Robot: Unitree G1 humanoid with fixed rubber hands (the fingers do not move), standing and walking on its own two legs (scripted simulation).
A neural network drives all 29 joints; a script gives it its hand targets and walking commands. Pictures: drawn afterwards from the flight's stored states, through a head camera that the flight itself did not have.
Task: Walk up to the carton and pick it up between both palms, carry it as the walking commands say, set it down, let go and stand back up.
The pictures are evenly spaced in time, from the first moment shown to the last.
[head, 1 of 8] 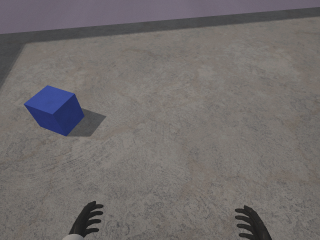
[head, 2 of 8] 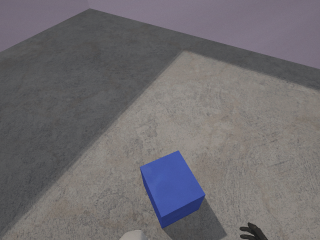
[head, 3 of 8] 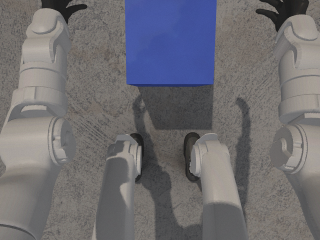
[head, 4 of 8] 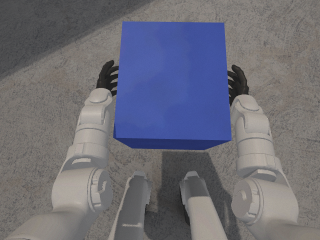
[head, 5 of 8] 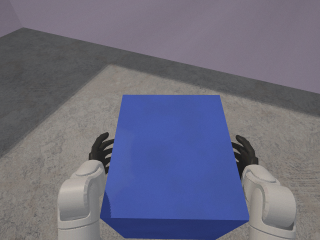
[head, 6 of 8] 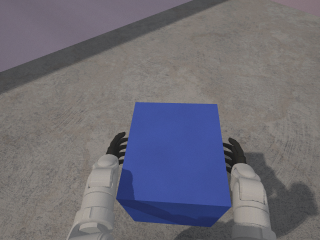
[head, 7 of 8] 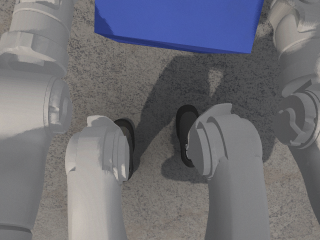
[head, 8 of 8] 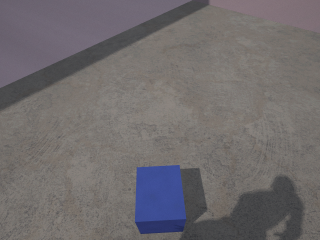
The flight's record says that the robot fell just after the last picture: no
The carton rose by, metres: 0.67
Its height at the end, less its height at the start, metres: +0.00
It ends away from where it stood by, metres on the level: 1.65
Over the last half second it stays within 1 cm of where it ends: yes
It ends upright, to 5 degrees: yes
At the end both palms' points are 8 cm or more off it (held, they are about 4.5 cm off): yes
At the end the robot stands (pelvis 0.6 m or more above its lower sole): yes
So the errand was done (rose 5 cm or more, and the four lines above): yes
